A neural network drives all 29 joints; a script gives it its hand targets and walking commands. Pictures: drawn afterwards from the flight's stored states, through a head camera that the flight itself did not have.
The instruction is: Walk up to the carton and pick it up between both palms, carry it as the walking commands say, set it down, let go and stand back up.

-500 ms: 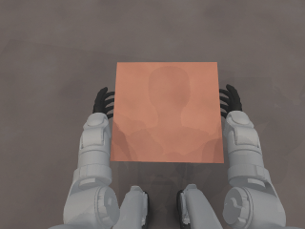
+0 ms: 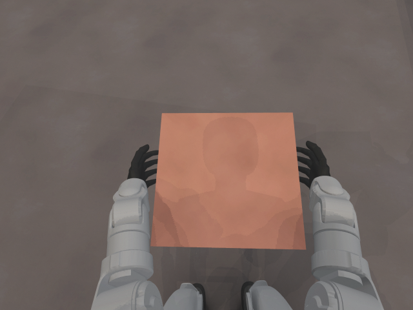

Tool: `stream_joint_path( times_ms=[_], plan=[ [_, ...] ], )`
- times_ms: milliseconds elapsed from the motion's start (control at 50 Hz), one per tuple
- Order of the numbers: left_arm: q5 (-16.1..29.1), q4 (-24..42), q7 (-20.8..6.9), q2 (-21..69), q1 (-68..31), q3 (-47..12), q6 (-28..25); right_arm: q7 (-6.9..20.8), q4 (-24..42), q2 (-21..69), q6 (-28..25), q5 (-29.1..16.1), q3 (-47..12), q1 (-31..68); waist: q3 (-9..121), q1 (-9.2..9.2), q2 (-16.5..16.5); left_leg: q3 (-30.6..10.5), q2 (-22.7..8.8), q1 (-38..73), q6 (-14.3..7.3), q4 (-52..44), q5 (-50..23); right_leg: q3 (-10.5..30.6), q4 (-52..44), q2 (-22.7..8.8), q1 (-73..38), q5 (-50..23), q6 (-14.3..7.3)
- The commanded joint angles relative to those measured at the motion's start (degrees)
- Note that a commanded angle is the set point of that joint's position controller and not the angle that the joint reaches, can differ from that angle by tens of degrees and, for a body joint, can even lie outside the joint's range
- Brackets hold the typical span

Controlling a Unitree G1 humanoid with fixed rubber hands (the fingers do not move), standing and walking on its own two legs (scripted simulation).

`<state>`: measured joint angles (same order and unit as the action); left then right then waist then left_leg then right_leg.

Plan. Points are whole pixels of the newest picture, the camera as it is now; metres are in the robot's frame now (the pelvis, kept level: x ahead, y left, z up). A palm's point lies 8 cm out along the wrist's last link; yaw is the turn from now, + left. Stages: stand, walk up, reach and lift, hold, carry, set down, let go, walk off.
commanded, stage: reach and lift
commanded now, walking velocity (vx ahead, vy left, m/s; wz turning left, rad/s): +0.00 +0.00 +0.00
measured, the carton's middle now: (225, 185) +0.38 -0.01 -0.10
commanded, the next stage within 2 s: hold in 1.78 s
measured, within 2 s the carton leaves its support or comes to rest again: neither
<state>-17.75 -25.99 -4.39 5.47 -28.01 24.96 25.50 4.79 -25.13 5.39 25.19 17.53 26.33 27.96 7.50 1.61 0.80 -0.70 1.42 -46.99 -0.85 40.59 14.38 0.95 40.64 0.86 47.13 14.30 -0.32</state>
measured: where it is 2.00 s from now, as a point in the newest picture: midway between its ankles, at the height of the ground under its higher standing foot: outside the picture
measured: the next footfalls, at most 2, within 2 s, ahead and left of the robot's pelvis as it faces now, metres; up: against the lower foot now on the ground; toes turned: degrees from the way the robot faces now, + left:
none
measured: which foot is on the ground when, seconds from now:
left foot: down 0.00-1.00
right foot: down 0.00-1.00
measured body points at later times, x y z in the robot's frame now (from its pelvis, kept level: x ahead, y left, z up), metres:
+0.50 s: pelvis +0.02 +0.00 +0.04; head +0.05 +0.00 +0.48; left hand +0.35 +0.17 +0.04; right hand +0.34 -0.19 +0.04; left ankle +0.04 +0.11 -0.71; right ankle +0.04 -0.12 -0.71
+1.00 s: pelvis +0.03 +0.00 +0.04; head -0.02 +0.00 +0.49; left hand +0.33 +0.18 +0.09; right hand +0.32 -0.19 +0.09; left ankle +0.04 +0.11 -0.71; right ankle +0.04 -0.12 -0.71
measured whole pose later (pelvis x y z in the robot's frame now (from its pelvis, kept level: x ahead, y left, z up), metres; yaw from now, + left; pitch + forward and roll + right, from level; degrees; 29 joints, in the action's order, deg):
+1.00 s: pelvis +0.03 +0.00 +0.04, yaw +0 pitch -6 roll +0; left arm -18.7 -16.9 -4.1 6.4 -18.1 18.8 39.9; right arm 2.8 -14.0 8.4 40.3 19.0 20.4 15.9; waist 0.9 -0.1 -0.2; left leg -1.1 1.0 -2.1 -0.7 17.1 9.0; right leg 1.3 17.0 1.0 2.2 8.8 -0.6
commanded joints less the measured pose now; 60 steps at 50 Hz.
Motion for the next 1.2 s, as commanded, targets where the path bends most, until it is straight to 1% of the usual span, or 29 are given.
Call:
stream_joint_path(
  times_ms=[0, 140, 360, 500, 700, 880, 980, 1180],
  plan=[
    [11.4, -1.0, -16.8, 51.7, -29.2, -33.5, -1.6, 17.1, -2.6, 51.8, -0.5, -11.0, -34.0, 27.4, 33.0, 0.06, -0.5, -2.7, 4.1, 21.8, -0.7, -5.0, -15.9, 1.8, -5.4, 4.4, -20.8, -15.9, -0.4],
    [11.3, 0.7, -16.5, 51.0, -25.4, -34.8, -1.2, 16.2, -0.5, 50.9, 0.1, -10.8, -34.7, 23.3, 29.4, 0.01, -0.7, -3.3, 3.8, 27.2, -0.7, -9.9, -17.3, 2.3, -10.2, 4.2, -26.6, -18.3, -0.3],
    [11.5, 2.4, -15.6, 50.0, -21.2, -36.2, 0.9, 15.3, 1.6, 50.0, 2.4, -11.3, -35.4, 19.5, 22.5, -0.56, -0.6, -3.8, 3.2, 34.9, -0.4, -16.5, -17.1, 3.0, -16.4, 3.7, -33.9, -18.2, -0.4],
    [12.6, 4.2, -15.4, 49.9, -20.3, -37.2, 3.3, 15.0, 3.6, 50.4, 5.0, -12.4, -37.0, 18.8, 18.2, -1.08, -0.8, -3.8, 3.0, 39.2, -0.1, -19.5, -16.2, 3.4, -19.4, 3.6, -38.1, -16.6, -0.5],
    [14.7, 7.3, -15.5, 50.0, -20.7, -38.5, 8.0, 14.5, 7.6, 50.9, 9.2, -13.9, -38.8, 19.3, 11.4, -1.59, -0.9, -3.5, 2.9, 44.4, -0.1, -22.6, -12.9, 3.3, -23.0, 3.5, -42.4, -12.6, -0.7],
    [14.9, 9.4, -15.5, 49.3, -20.7, -37.9, 12.2, 14.0, 10.6, 50.4, 13.2, -14.4, -39.2, 19.5, 5.3, -1.65, -1.0, -3.5, 2.8, 47.2, -0.3, -25.7, -10.5, 3.2, -26.1, 3.3, -45.3, -10.3, -0.5],
    [14.4, 9.3, -15.4, 48.4, -20.5, -36.6, 13.3, 13.7, 10.4, 49.6, 14.3, -13.7, -38.2, 19.3, 3.1, -1.64, -1.0, -3.3, 2.8, 46.7, -0.1, -26.3, -9.6, 3.4, -26.8, 3.1, -46.2, -9.7, -0.4],
    [15.0, 12.1, -14.6, 49.3, -20.0, -38.5, 12.8, 13.8, 12.5, 48.7, 13.6, -14.3, -39.6, 19.2, 6.6, -1.86, -0.7, -3.2, 2.8, 47.6, 0.6, -25.6, -14.4, 3.7, -26.0, 3.3, -48.2, -13.9, -0.4]
  ],
)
